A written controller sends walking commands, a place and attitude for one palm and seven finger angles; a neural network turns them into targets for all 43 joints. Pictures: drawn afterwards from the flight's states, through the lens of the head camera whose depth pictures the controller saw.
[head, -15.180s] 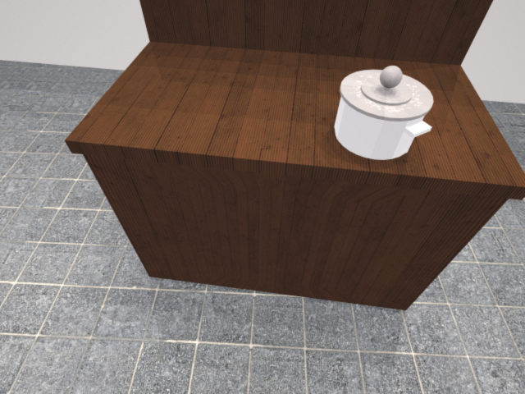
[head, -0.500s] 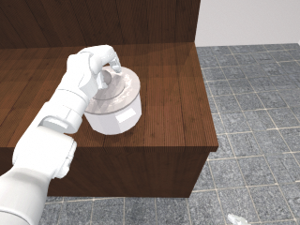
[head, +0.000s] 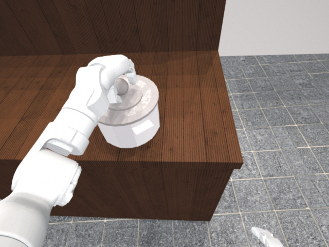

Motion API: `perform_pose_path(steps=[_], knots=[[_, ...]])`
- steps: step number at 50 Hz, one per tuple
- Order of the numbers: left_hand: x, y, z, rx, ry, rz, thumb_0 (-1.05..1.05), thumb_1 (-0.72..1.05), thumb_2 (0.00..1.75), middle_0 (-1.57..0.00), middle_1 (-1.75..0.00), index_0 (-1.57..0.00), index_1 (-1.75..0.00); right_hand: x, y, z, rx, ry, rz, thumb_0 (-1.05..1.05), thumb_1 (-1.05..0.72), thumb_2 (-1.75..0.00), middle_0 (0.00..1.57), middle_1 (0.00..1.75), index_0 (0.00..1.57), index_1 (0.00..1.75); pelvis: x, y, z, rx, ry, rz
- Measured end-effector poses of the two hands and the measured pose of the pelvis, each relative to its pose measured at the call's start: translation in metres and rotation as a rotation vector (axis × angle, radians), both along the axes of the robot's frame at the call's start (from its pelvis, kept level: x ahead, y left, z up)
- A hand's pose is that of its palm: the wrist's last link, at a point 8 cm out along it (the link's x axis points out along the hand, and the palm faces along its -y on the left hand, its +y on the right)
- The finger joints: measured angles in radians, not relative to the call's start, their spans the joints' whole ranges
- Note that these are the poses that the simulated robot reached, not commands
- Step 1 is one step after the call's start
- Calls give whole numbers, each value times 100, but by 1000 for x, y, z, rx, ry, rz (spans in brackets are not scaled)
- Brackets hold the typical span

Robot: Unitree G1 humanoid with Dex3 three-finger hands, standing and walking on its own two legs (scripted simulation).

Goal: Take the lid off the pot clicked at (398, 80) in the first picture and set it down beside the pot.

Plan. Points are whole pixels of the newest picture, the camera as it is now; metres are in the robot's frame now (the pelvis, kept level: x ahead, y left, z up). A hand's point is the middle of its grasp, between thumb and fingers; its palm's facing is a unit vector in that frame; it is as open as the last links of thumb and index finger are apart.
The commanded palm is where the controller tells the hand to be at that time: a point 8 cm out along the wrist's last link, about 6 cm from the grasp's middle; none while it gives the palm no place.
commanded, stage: close the fingers and squeeze the knob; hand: left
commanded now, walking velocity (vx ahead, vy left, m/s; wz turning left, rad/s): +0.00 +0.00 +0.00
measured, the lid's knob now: (119, 86) +0.49 +0.13 +0.13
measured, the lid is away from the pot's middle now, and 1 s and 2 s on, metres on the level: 0.00 0.01 0.01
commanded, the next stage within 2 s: lift the lid straight up in 1.30 s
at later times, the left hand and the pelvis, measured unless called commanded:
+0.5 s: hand (115, 89) +0.45 +0.12 +0.16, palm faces -0.36 -0.08 -0.93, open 7.6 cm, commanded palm +0.43 +0.13 +0.22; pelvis -0.01 +0.00 +0.00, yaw +0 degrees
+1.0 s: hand (115, 88) +0.45 +0.12 +0.16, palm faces -0.36 -0.09 -0.93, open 7.4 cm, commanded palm +0.44 +0.13 +0.22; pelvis +0.00 +0.00 +0.00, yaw +0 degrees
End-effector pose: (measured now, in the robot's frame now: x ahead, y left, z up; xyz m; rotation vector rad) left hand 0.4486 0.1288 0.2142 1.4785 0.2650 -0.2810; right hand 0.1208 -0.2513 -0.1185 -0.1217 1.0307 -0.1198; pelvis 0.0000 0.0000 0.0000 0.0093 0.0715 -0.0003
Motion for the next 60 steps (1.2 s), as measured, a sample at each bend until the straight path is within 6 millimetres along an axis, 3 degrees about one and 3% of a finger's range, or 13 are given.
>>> perform_pose_path(steps=[10,29,38,49,60], knots=[[-8,-2,2,18,12,16,0,6,100,-57,-89,-57,-90,5,8,-1,19,-15,21,1,-90,-90,19,30,20,29,-5,-2,0,2,-10,6],[-3,-1,1,5,3,10,0,23,83,-64,-98,-63,-99,-28,-10,-4,-18,57,-35,1,-90,-90,19,30,20,29,-4,-3,0,1,-11,-5],[-2,0,2,-3,4,15,0,28,69,-66,-96,-65,-97,-18,-7,-3,-9,33,-27,1,-90,-90,19,30,20,29,-3,-3,0,0,-10,-6],[-1,0,2,-7,16,22,1,29,68,-66,-97,-66,-97,-1,0,1,-5,4,-2,1,-90,-90,19,30,20,29,-3,-3,0,0,-6,-1],[-1,-1,2,6,14,22,1,28,69,-66,-96,-66,-98,-6,-1,-2,-6,23,-4,1,-90,-90,19,30,20,29,-3,-3,0,0,-4,2]])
